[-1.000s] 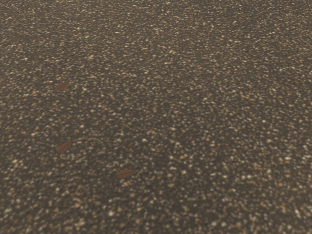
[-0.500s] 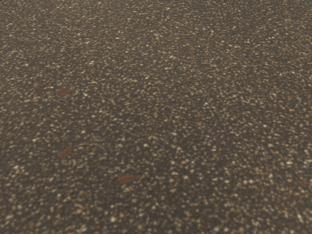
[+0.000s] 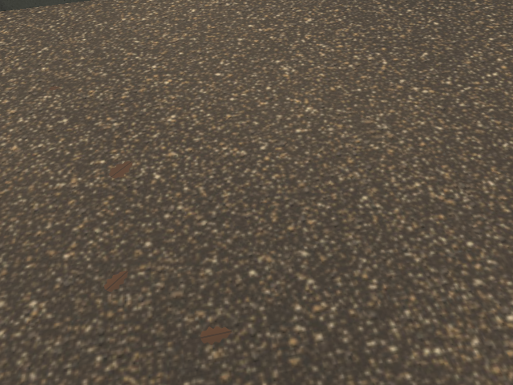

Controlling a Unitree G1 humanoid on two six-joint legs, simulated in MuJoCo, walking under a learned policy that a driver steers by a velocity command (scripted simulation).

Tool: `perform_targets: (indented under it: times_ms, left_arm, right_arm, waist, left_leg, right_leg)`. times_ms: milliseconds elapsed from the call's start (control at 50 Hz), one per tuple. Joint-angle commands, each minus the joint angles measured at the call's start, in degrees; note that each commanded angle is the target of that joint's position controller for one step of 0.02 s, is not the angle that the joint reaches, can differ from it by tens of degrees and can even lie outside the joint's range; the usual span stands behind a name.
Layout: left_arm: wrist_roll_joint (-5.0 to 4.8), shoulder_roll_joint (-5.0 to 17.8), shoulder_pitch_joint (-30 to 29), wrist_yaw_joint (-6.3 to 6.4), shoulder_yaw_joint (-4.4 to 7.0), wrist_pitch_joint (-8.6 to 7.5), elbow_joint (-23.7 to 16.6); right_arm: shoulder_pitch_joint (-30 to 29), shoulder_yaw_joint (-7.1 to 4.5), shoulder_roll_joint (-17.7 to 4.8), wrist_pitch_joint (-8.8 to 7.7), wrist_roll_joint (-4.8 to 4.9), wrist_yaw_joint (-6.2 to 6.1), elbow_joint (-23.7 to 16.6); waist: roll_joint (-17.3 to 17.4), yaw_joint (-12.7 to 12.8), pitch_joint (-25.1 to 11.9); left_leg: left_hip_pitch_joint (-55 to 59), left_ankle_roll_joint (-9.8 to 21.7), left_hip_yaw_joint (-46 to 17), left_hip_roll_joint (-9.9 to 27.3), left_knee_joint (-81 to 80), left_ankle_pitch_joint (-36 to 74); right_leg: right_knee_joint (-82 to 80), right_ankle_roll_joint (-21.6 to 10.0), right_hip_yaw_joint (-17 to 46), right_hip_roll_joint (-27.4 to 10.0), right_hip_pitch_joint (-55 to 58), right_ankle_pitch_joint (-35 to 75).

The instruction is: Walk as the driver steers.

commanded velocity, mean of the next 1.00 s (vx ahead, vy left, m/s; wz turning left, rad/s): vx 0.49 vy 0.00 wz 0.05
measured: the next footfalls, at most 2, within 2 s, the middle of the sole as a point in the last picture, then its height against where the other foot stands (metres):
left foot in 0.22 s outside the picture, level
right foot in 0.76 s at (334, 345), level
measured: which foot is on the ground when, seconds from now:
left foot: up 0.00-0.20, down 0.22-0.76, up 0.78-1.00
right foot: down 0.00-0.24, up 0.26-0.74, down 0.76-1.00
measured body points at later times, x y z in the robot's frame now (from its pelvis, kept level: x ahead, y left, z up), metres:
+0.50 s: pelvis +0.30 +0.06 +0.00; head +0.31 +0.06 +0.45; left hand +0.43 +0.32 -0.12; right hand +0.31 -0.21 -0.14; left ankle +0.29 +0.14 -0.75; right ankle +0.41 -0.12 -0.67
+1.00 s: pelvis +0.59 -0.01 +0.00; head +0.61 -0.02 +0.45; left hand +0.62 +0.26 -0.13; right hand +0.70 -0.28 -0.13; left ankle +0.64 +0.16 -0.67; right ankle +0.59 -0.10 -0.75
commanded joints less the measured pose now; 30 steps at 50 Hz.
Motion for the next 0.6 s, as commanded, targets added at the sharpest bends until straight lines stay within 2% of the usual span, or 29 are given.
perform_targets:
  times_ms: [20,80,140,160,180,200,220,240,260,280,300,320,340,360,380,420,480,540,600]
  left_arm:
    - [-0.25,10.8,1.3,0.96,1.76,-0.39,-2.4]
    - [-0.93,10.8,3.8,1.10,1.97,-0.02,-1.5]
    - [-1.14,11.8,3.2,1.26,2.68,0.78,-1.5]
    - [-0.95,12.5,2.3,1.28,2.99,1.08,-1.9]
    - [-0.65,13.3,1.6,1.27,3.31,1.50,-2.3]
    - [-0.22,12.9,0.7,1.22,3.17,2.09,-2.7]
    - [0.36,11.7,0.5,1.12,2.48,2.22,-3.9]
    - [0.16,3.4,8.1,0.25,0.26,1.08,-4.7]
    - [-0.90,5.4,6.6,-0.22,0.51,-0.81,-3.5]
    - [-2.66,10.3,0.4,-0.49,1.92,-1.92,-5.9]
    - [-3.00,11.3,-3.9,-0.15,2.08,-2.43,-7.2]
    - [-2.38,10.9,-5.8,0.42,2.44,-2.31,-7.6]
    - [-1.69,10.1,-4.9,0.80,2.79,-1.51,-7.4]
    - [-1.44,8.4,-3.5,0.89,2.65,-0.65,-7.2]
    - [-1.28,7.2,-3.0,0.98,2.50,0.02,-7.3]
    - [-0.94,7.4,-5.8,1.18,2.69,0.79,-8.8]
    - [-0.23,8.0,-13.3,1.05,2.83,0.56,-11.8]
    - [-0.51,6.8,-20.1,0.29,2.20,-0.12,-13.8]
    - [-1.07,6.8,-25.5,-0.59,1.75,-0.33,-15.6]
  right_arm:
    - [-10.0,0.52,-0.6,-0.74,0.19,0.53,-5.8]
    - [-14.1,0.77,-0.8,-0.90,0.53,1.41,-7.5]
    - [-14.4,0.40,-2.3,-1.38,0.55,2.33,-8.5]
    - [-12.2,-0.11,-3.5,-1.48,0.49,2.41,-8.2]
    - [-7.9,-0.94,-5.2,-1.45,0.46,2.25,-7.2]
    - [1.5,-2.32,-7.4,-1.26,0.63,1.86,-4.4]
    - [12.4,-3.37,-10.1,-0.95,0.33,1.26,-1.7]
    - [19.2,-4.58,-15.1,-0.64,-1.00,1.14,0.3]
    - [18.1,-3.07,-10.7,-0.55,-0.79,1.30,0.5]
    - [12.3,-2.15,-7.9,-0.82,-0.36,1.28,0.0]
    - [6.9,-1.54,-6.1,-1.11,-0.43,1.30,-1.3]
    - [3.4,-1.13,-4.6,-1.48,-0.98,1.59,-1.6]
    - [1.7,-0.60,-3.0,-1.89,-1.53,1.83,-1.6]
    - [1.4,-0.46,-2.4,-2.00,-1.65,2.06,-1.1]
    - [2.1,-0.50,-2.6,-2.15,-1.45,2.08,-0.5]
    - [4.2,-0.75,-4.1,-2.33,-1.32,1.47,0.8]
    - [7.7,-1.10,-5.8,-1.93,-1.16,0.11,2.0]
    - [10.5,-1.15,-6.7,-1.50,-0.67,-0.59,2.7]
    - [14.5,-1.32,-7.3,-0.98,-0.10,-0.77,4.4]
  waist:
    - [-7.0,0.7,7.5]
    - [-6.8,1.0,9.1]
    - [-7.0,-1.0,7.9]
    - [-7.8,-2.7,5.8]
    - [-9.2,-5.2,2.2]
    - [-9.3,-9.9,-3.5]
    - [-7.3,-14.1,-10.9]
    - [8.2,-10.6,-21.1]
    - [9.7,-11.2,-23.2]
    - [7.5,-9.9,-12.3]
    - [2.2,-8.2,-6.3]
    - [-1.0,-6.1,-2.5]
    - [-0.1,-3.8,-1.2]
    - [1.3,-2.7,-0.9]
    - [1.4,-2.2,-0.3]
    - [1.0,-1.9,1.9]
    - [-0.2,-3.7,3.7]
    - [-0.2,-5.8,4.4]
    - [-0.3,-7.8,5.3]
  left_leg:
    - [-1.4,-0.8,2.4,-1.7,-10.4,6.6]
    - [-0.5,0.4,1.9,-2.4,-15.7,7.7]
    - [1.3,2.8,1.5,-3.1,-18.7,3.8]
    - [5.1,3.6,2.3,-4.4,-18.7,1.7]
    - [11.6,4.7,3.7,-6.4,-18.0,-0.3]
    - [23.5,6.3,5.1,-8.3,-18.3,-0.6]
    - [41.9,9.2,-1.7,-2.2,-15.9,-1.1]
    - [63.7,19.0,-30.6,13.4,-21.1,-16.2]
    - [63.1,19.6,-45.0,16.0,-31.6,-21.3]
    - [54.6,16.2,-36.3,14.2,-32.7,-21.0]
    - [44.4,14.3,-27.6,12.2,-34.0,-15.4]
    - [35.7,13.2,-21.3,10.0,-35.8,-9.3]
    - [30.3,12.1,-16.3,7.5,-37.5,-5.6]
    - [27.2,12.2,-14.0,6.5,-39.0,-4.4]
    - [25.3,12.8,-12.3,6.0,-40.2,-2.9]
    - [23.5,13.5,-9.3,5.6,-42.2,-0.6]
    - [26.2,13.0,-7.0,5.1,-43.1,1.9]
    - [27.2,11.1,-3.4,3.3,-43.2,2.7]
    - [32.0,10.9,-3.2,4.8,-42.2,1.9]
  right_leg:
    - [-7.4,-7.0,6.6,-12.6,-4.9,13.9]
    - [-6.9,-7.1,5.8,-14.6,-1.4,15.2]
    - [-2.6,-6.0,5.2,-17.0,5.0,23.6]
    - [0.7,-5.4,4.8,-17.3,6.4,32.5]
    - [6.2,-4.8,4.3,-17.0,7.1,43.9]
    - [17.2,-3.6,2.5,-14.7,5.0,51.1]
    - [32.5,-2.0,1.7,-12.5,-6.8,41.0]
    - [56.7,2.0,0.8,-1.3,-30.3,8.4]
    - [65.9,1.1,9.7,0.9,-36.9,-17.6]
    - [69.1,0.0,9.3,-2.8,-42.4,-15.2]
    - [67.1,-0.6,7.5,-6.1,-41.4,-9.7]
    - [63.0,-0.5,6.5,-8.5,-38.8,-5.4]
    - [59.9,-0.5,6.8,-10.4,-34.9,-2.8]
    - [58.2,-0.3,6.8,-11.0,-32.2,-1.8]
    - [56.6,0.0,6.3,-11.3,-31.5,-1.6]
    - [52.1,1.2,5.5,-12.0,-34.2,1.3]
    - [40.5,2.8,5.0,-12.1,-39.8,11.1]
    - [27.9,2.9,2.6,-9.6,-36.9,19.8]
    - [21.9,2.8,1.9,-8.1,-36.6,21.1]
